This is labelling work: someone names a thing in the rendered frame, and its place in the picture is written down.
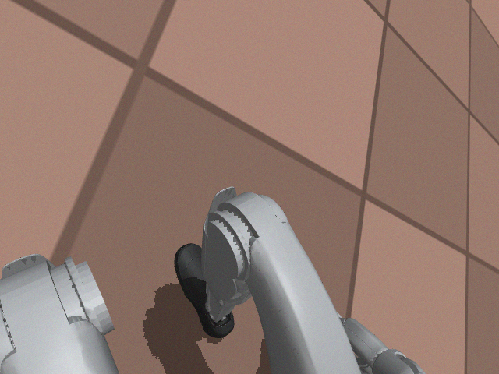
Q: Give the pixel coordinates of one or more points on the right robot arm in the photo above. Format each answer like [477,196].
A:
[393,361]

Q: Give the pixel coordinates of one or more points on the right robot foot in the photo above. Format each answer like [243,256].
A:
[189,273]

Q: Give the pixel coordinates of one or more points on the right robot hand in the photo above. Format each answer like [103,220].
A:
[365,344]

